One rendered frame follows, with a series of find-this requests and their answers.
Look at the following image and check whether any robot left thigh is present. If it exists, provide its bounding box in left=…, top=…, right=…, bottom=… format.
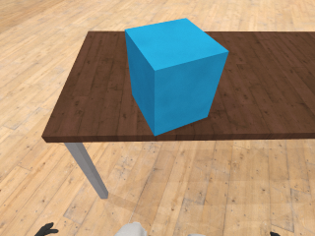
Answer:
left=114, top=223, right=148, bottom=236

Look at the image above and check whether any carton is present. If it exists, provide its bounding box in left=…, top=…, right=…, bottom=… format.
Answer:
left=124, top=18, right=229, bottom=136

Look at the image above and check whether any table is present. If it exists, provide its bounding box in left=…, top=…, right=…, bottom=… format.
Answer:
left=41, top=30, right=315, bottom=200

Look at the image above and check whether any robot left hand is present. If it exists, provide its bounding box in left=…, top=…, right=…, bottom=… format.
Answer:
left=34, top=222, right=59, bottom=236

